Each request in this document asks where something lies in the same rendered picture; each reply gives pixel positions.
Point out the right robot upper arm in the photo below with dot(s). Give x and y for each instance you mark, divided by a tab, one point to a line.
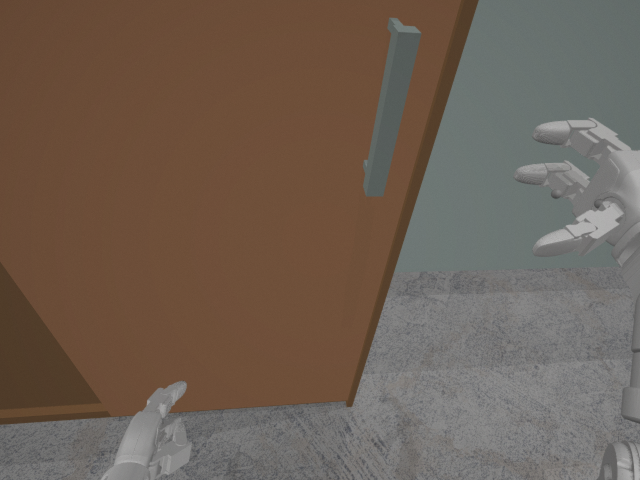
621	461

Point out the right robot hand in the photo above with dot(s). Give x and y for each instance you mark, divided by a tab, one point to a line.
617	182

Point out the wardrobe door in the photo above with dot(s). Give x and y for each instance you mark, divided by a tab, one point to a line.
181	187
35	371

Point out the left robot hand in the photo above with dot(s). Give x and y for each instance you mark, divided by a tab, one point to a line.
145	437

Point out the right robot forearm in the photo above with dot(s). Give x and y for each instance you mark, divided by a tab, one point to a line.
626	253

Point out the handle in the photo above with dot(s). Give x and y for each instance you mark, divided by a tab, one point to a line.
399	66

